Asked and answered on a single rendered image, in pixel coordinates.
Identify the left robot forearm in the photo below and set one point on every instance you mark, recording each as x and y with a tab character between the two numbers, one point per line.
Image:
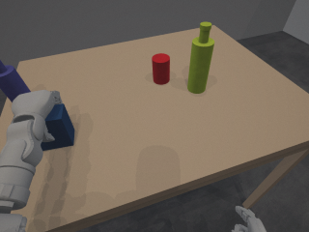
19	159

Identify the table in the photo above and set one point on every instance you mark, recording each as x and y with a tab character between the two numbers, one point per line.
137	143

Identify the sponge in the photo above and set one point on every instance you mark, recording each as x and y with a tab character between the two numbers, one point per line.
58	123

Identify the left robot hand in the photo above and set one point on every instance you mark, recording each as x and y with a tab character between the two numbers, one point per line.
40	102

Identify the left robot upper arm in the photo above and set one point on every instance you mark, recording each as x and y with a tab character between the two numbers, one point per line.
12	223

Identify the right robot hand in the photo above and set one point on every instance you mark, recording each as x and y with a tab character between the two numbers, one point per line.
253	224

